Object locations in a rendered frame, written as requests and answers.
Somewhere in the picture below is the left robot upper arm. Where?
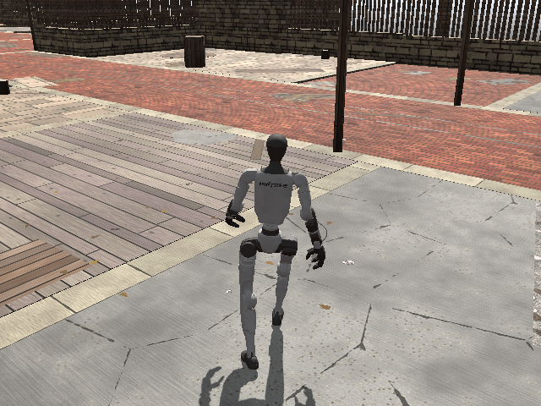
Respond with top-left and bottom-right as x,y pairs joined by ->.
230,168 -> 257,212

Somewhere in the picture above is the robot left hand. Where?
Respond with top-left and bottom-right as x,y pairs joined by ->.
225,214 -> 245,228

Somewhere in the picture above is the robot right hand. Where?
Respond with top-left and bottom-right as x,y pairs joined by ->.
306,246 -> 325,269

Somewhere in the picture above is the robot left shin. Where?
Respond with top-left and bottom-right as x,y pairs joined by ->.
240,294 -> 256,358

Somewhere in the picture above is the right robot forearm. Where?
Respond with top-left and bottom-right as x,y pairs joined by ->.
305,207 -> 323,249

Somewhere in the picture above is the left robot thigh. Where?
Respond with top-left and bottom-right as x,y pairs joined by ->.
238,237 -> 258,310

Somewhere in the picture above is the right robot upper arm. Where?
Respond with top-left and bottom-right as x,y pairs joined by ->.
292,172 -> 314,221

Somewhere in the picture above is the left robot forearm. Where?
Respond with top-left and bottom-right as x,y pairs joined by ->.
226,199 -> 238,219

